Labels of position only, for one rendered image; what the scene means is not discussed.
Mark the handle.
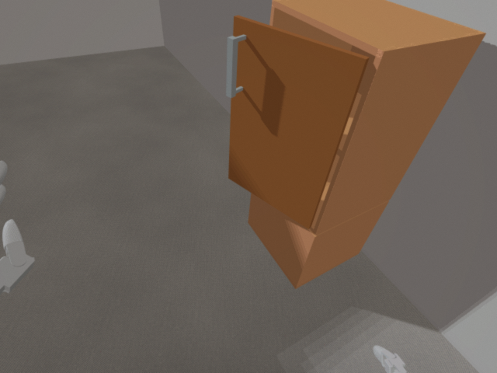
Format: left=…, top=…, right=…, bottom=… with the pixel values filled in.
left=226, top=34, right=246, bottom=98

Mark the cupboard door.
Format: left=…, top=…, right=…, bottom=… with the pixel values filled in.
left=228, top=16, right=369, bottom=229

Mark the robot right hand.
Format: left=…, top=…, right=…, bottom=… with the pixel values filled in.
left=374, top=345, right=408, bottom=373

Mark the robot left hand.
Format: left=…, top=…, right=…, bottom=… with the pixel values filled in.
left=0, top=161, right=35, bottom=294

